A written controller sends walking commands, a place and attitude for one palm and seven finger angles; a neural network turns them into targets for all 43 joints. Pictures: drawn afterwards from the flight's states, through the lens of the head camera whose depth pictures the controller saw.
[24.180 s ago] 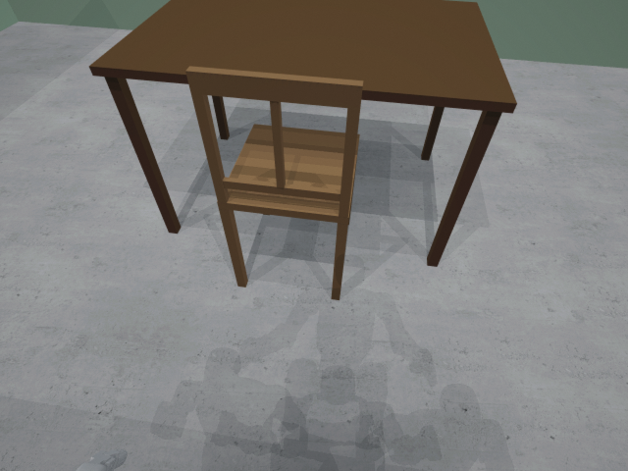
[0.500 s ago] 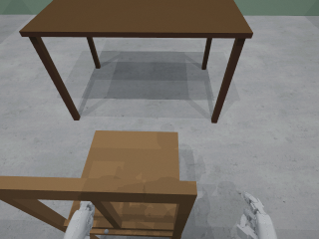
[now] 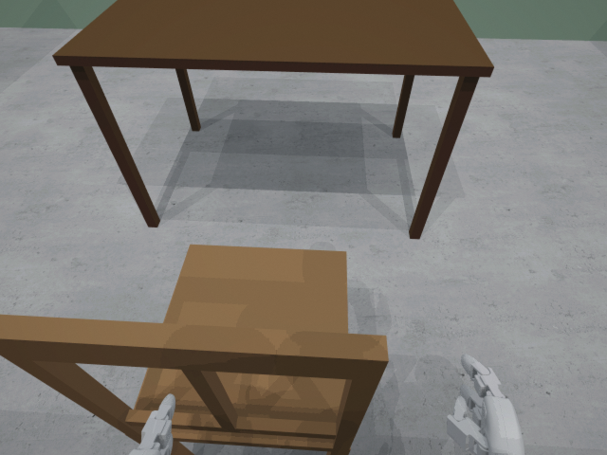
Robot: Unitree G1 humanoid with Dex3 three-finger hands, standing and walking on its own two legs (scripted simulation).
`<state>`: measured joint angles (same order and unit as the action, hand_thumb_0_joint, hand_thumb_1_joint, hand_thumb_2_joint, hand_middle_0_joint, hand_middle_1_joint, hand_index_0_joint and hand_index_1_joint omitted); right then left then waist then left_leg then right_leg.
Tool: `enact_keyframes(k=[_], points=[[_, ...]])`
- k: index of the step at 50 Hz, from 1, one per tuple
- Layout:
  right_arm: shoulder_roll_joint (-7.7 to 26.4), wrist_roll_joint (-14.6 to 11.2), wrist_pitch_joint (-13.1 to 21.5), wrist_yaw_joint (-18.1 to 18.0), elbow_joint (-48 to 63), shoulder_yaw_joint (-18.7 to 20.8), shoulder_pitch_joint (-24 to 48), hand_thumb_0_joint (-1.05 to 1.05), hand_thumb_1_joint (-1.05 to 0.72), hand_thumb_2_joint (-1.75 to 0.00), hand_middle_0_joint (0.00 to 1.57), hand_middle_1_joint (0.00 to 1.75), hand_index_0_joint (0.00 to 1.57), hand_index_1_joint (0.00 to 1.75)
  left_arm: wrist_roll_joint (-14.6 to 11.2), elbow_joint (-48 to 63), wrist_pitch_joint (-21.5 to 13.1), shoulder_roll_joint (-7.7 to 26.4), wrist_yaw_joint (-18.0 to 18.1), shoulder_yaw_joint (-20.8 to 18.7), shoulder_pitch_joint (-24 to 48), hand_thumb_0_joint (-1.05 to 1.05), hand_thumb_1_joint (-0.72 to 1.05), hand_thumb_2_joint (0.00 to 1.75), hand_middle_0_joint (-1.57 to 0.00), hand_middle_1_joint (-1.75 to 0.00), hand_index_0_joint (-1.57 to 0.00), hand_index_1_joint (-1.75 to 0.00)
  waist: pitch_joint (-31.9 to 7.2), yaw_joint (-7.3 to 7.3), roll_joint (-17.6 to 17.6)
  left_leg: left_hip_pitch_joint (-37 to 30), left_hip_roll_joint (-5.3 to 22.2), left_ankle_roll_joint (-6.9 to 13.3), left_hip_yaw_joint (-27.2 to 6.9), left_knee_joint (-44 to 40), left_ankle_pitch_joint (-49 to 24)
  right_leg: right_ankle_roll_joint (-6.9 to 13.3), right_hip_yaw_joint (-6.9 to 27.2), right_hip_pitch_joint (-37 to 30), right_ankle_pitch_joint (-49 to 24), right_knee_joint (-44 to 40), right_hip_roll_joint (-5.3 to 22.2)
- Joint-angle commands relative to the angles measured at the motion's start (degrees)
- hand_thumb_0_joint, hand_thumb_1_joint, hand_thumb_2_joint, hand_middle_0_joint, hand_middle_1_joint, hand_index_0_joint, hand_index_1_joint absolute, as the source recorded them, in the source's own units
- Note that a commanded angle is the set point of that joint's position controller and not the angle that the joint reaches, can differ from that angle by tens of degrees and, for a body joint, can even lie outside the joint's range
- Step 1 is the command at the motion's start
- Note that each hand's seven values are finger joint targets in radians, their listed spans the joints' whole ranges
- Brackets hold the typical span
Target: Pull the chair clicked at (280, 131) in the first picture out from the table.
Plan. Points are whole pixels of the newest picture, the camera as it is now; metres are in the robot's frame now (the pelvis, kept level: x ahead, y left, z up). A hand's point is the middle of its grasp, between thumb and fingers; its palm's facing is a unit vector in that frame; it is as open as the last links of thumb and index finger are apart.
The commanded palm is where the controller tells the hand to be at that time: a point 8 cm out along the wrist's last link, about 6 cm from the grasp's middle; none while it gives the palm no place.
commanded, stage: draw the fingers out of the gap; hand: left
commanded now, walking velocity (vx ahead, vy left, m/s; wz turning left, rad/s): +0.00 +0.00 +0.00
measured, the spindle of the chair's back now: (215, 396) +0.21 +0.14 -0.04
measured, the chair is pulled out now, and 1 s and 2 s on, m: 0.64 0.64 0.64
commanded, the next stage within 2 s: draw the hand back to the body in 0.02 s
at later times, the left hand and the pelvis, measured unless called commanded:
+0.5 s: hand out of the picture +0.12 +0.15 +0.06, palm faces +0.04 -1.00 -0.06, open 17.5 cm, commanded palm +0.07 +0.22 +0.08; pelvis -0.02 +0.00 -0.02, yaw +0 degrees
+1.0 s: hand out of the picture +0.12 +0.21 +0.08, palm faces +0.08 -0.89 -0.46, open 12.8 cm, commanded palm +0.11 +0.26 +0.18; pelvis +0.00 -0.01 +0.05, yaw +0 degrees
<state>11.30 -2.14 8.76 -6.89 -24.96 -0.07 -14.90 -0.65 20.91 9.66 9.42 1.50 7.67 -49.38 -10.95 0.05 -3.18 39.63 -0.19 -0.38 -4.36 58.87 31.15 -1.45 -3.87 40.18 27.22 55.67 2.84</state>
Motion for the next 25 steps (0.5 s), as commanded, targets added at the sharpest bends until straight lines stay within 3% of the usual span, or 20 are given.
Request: enact_keyframes(k=[1,3,7,8,9,11,13,15,20,22,24,25], points=[[5.98,-0.29,3.71,-0.99,10.42,3.42,4.91,0.00,-0.90,-0.90,0.20,0.30,0.20,0.30,0.11,12.37,-4.24,3.61,-0.39,-1.94,-7.68,0.00,-0.55,0.20,0.00,0.00,0.00,0.00,-2.55,0.49,3.41,-0.40,-0.53,1.70,1.58,-8.74,-16.25,2.39,-2.10,-5.08,-10.32,-7.65,-1.06],[5.66,-0.37,3.59,-0.97,10.90,3.42,5.29,0.00,-0.90,-0.90,0.20,0.30,0.20,0.30,0.52,12.60,-4.58,2.54,-0.56,-0.84,-9.98,0.00,-0.55,0.20,0.00,0.00,0.00,0.00,-2.30,0.40,3.85,0.02,-0.71,1.80,1.84,-8.47,-15.19,2.20,-2.04,-4.48,-9.26,-7.45,-1.02],[5.54,-0.50,3.17,-1.08,11.50,3.82,5.37,0.00,-0.90,-0.90,0.20,0.30,0.20,0.30,1.00,14.45,-4.90,3.50,-0.58,-1.74,-12.69,0.00,-0.55,0.20,0.00,0.00,0.00,0.00,-2.79,-0.06,2.51,0.42,-0.80,1.81,1.93,-7.84,-15.15,2.36,-1.90,-3.74,-8.87,-6.78,-1.13],[5.01,-0.46,4.32,-1.06,11.10,3.63,4.83,0.00,-0.90,-0.90,0.20,0.30,0.20,0.30,-5.32,19.46,-10.62,-1.16,-1.00,-2.05,-8.67,0.00,-0.55,0.20,0.00,0.00,0.00,0.00,-1.57,0.35,4.54,1.48,-1.39,1.44,1.84,-6.50,-15.84,2.23,-3.37,-2.33,-10.21,-6.04,-1.64],[5.31,-0.58,4.80,-1.10,9.60,3.98,4.61,0.00,-0.90,-0.90,0.20,0.30,0.20,0.30,-5.10,16.65,-13.10,1.63,-1.10,-4.13,-9.56,0.00,-0.55,0.20,0.00,0.00,0.00,0.00,-2.34,0.03,5.21,1.49,-1.24,1.46,1.85,-6.01,-15.01,2.19,-3.03,-1.75,-9.10,-5.94,-1.90],[5.31,-0.62,5.47,-0.96,9.09,4.19,3.76,0.00,-0.90,-0.90,0.20,0.30,0.20,0.30,-6.07,19.21,-16.81,4.27,-1.16,-7.31,-8.30,0.00,-0.55,0.20,0.00,0.00,0.00,0.00,-3.68,-0.51,0.80,1.07,-1.15,1.16,1.76,-5.82,-16.70,2.60,-2.62,-2.39,-9.85,-5.21,-1.75],[4.99,-0.96,5.78,-0.56,8.20,4.15,4.24,0.00,-0.90,-0.90,0.20,0.30,0.20,0.30,-6.83,18.83,-20.12,2.85,-1.90,-6.85,-7.99,0.00,-0.55,0.20,0.00,0.00,0.00,0.00,-3.48,-0.41,-0.22,0.09,-1.02,0.87,1.72,-5.86,-16.96,2.54,-2.78,-1.65,-9.37,-4.86,-1.71],[4.74,-1.15,5.92,0.16,7.41,4.39,4.82,0.00,-0.90,-0.90,0.20,0.30,0.20,0.30,-7.36,17.92,-23.45,2.26,-3.12,-6.80,-8.28,0.00,-0.55,0.20,0.00,0.00,0.00,0.00,-3.31,-0.60,1.61,0.42,-0.69,0.76,1.50,-5.76,-17.52,2.46,-3.07,-1.44,-9.82,-4.28,-1.76],[4.58,-1.44,5.67,2.04,6.12,4.77,7.42,0.00,-0.90,-0.90,0.20,0.30,0.20,0.30,-9.50,15.65,-31.63,4.56,-8.08,-9.33,-6.26,0.00,-0.55,0.20,0.00,0.00,0.00,0.00,-2.59,-1.16,3.12,3.53,-0.12,0.70,1.46,-4.99,-15.82,2.46,-2.04,-1.93,-9.07,-3.30,-1.42],[4.61,-1.79,5.29,2.29,5.94,5.00,8.19,0.00,-0.90,-0.90,0.20,0.30,0.20,0.30,-10.87,14.79,-33.42,6.99,-9.89,-12.86,-5.62,0.00,-0.55,0.20,0.00,0.00,0.00,0.00,-3.26,-1.65,2.26,3.08,0.01,0.69,1.57,-5.05,-15.08,2.59,-1.43,-3.02,-8.34,-3.57,-1.27],[4.28,-2.23,5.42,2.13,6.88,4.58,8.46,0.00,-0.90,-0.90,0.20,0.30,0.20,0.30,-12.38,19.20,-33.12,8.45,-10.06,-14.57,-3.29,0.00,-0.55,0.20,0.00,0.00,0.00,0.00,-5.41,-1.93,0.00,1.04,-0.11,0.94,1.52,-6.16,-14.48,2.55,-0.94,-4.72,-7.21,-4.77,-1.16],[4.17,-2.39,5.45,1.81,6.77,4.39,8.19,0.00,-0.90,-0.90,0.20,0.30,0.20,0.30,-13.17,19.47,-32.58,9.04,-9.85,-16.02,-2.50,0.00,-0.55,0.20,0.00,0.00,0.00,0.00,-5.58,-1.86,0.65,0.39,-0.07,0.95,1.33,-6.79,-14.22,2.49,-1.00,-5.56,-6.82,-5.46,-1.27]])
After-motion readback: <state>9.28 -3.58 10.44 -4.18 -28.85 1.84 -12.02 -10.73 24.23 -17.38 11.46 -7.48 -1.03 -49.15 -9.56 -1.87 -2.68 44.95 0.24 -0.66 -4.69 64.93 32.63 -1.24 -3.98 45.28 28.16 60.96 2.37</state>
